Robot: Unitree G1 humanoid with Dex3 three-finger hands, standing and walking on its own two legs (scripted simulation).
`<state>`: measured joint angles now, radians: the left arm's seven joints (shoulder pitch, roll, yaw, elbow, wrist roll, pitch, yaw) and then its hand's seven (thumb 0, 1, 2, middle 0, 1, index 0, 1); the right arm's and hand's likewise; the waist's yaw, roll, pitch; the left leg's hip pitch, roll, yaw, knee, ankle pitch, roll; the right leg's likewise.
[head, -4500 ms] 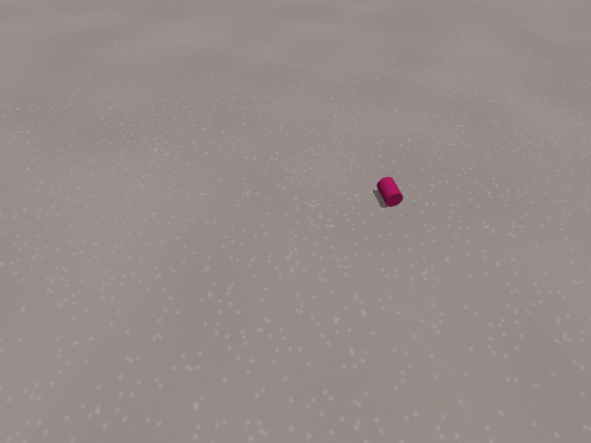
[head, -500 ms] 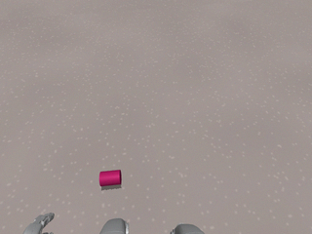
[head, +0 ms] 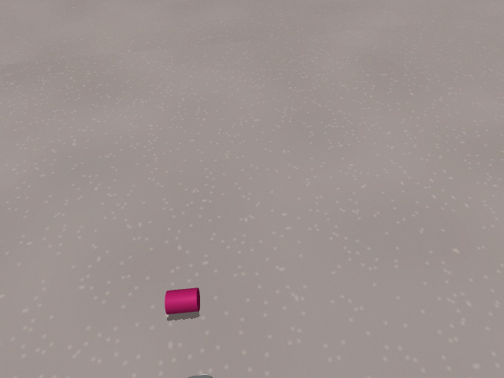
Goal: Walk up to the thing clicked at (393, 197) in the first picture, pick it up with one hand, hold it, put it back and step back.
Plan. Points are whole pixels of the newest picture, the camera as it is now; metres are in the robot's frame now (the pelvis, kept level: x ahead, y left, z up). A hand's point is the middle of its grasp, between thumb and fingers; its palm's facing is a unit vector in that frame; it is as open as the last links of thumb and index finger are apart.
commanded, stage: walk up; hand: left
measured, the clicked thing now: (183, 300) +0.49 +0.29 -0.71
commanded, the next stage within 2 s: none
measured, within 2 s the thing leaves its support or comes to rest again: neither
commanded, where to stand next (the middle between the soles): +0.11 +0.02 m, yaw +4 degrees
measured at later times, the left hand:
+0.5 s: hand out of the picture +0.13 +0.27 -0.13, palm faces +0.04 -0.94 -0.33, open 7.4 cm
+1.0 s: hand out of the picture +0.08 +0.29 -0.14, palm faces +0.07 -0.94 -0.32, open 7.4 cm
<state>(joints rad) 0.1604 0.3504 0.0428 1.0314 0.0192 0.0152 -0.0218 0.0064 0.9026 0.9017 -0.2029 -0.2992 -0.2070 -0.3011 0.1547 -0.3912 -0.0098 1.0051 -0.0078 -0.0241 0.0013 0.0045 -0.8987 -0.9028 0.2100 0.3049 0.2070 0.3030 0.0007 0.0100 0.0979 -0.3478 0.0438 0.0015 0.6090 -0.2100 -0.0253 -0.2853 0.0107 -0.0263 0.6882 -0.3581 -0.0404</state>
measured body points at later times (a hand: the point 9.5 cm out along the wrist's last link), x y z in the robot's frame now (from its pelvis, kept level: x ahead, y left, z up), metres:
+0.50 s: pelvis +0.01 +0.02 +0.01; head +0.03 +0.02 +0.46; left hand +0.13 +0.32 -0.11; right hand +0.11 -0.29 -0.11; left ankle +0.07 +0.15 -0.72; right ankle +0.01 -0.09 -0.72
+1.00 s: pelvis +0.02 +0.02 +0.02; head +0.05 +0.03 +0.47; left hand +0.08 +0.33 -0.12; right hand +0.14 -0.27 -0.11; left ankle +0.07 +0.15 -0.72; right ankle +0.01 -0.09 -0.72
